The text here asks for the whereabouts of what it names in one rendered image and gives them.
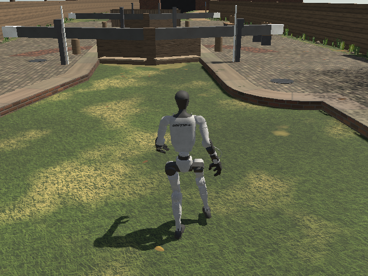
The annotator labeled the robot left hand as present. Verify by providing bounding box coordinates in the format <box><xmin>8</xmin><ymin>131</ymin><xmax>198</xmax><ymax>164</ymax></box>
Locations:
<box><xmin>156</xmin><ymin>144</ymin><xmax>169</xmax><ymax>154</ymax></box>

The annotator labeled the robot left foot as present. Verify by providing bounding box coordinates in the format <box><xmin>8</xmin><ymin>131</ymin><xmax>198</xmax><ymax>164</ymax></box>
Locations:
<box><xmin>174</xmin><ymin>224</ymin><xmax>185</xmax><ymax>239</ymax></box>

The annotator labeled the robot right upper arm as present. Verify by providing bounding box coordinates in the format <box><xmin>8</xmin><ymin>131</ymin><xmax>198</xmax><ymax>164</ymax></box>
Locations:
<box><xmin>194</xmin><ymin>115</ymin><xmax>211</xmax><ymax>148</ymax></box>

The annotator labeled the right robot forearm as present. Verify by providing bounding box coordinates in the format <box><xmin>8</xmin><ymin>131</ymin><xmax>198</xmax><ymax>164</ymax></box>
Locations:
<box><xmin>206</xmin><ymin>139</ymin><xmax>220</xmax><ymax>164</ymax></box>

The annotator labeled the robot right hand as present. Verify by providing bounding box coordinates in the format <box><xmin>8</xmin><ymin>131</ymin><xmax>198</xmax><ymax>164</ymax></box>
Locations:
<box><xmin>209</xmin><ymin>161</ymin><xmax>222</xmax><ymax>176</ymax></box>

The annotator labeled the robot left upper arm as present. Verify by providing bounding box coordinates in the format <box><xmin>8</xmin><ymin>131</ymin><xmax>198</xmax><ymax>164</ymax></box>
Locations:
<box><xmin>156</xmin><ymin>116</ymin><xmax>171</xmax><ymax>145</ymax></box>

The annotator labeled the humanoid robot torso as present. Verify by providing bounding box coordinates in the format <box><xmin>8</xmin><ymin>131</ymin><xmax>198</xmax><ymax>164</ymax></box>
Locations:
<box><xmin>169</xmin><ymin>113</ymin><xmax>196</xmax><ymax>173</ymax></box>

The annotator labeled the left robot forearm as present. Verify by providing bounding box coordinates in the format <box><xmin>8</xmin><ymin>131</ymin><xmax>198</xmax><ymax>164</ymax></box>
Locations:
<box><xmin>155</xmin><ymin>137</ymin><xmax>163</xmax><ymax>150</ymax></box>

